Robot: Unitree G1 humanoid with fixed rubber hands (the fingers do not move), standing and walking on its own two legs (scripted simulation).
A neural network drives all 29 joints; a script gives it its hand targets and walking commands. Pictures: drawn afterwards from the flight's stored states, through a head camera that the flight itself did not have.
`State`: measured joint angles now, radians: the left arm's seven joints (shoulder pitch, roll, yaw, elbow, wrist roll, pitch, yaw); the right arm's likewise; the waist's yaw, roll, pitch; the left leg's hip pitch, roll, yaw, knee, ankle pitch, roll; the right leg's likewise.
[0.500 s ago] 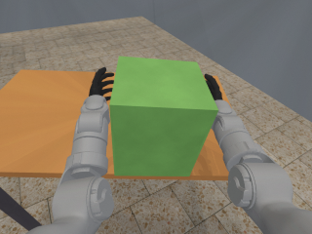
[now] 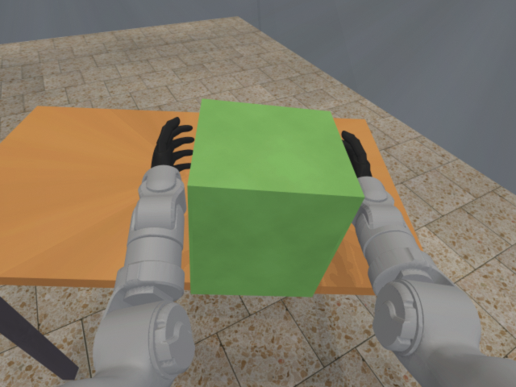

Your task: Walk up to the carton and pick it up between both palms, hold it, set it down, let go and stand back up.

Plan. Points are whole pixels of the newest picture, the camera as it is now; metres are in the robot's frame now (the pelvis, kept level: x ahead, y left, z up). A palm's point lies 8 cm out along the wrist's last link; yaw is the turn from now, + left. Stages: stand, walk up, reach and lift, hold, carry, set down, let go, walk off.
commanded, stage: set down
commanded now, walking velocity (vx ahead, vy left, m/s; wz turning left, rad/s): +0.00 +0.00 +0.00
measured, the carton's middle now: (260, 203) +0.40 +0.04 +0.10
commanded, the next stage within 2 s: none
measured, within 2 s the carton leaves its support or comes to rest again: rests again in 0.26 s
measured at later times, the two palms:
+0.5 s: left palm (160, 175) +0.39 +0.20 +0.15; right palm (353, 180) +0.42 -0.10 +0.14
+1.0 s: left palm (154, 182) +0.38 +0.21 +0.14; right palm (346, 181) +0.42 -0.09 +0.14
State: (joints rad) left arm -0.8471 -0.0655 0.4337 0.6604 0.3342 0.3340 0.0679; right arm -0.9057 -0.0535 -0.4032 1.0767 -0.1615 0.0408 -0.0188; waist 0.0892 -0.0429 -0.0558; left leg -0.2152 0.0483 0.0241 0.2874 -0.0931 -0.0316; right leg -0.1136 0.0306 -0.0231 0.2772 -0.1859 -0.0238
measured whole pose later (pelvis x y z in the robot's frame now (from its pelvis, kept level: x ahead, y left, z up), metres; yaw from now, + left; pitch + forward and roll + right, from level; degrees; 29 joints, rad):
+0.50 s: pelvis +0.00 +0.00 +0.00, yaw +0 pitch +0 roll +0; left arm -0.81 -0.09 0.47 0.62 0.38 0.31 0.03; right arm -0.89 -0.01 -0.52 1.04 -0.26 0.02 0.02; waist 0.09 -0.06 -0.04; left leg -0.18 0.04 0.02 0.28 -0.09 -0.03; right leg -0.09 0.02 -0.03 0.29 -0.20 -0.02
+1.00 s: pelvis +0.00 +0.01 +0.00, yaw +1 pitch -1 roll +0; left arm -0.77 -0.10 0.47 0.60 0.39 0.29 0.02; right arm -0.87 0.02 -0.58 1.01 -0.31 -0.03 0.05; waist 0.09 -0.05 -0.02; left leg -0.17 0.02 0.02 0.28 -0.10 -0.02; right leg -0.07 0.01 -0.04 0.29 -0.21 -0.01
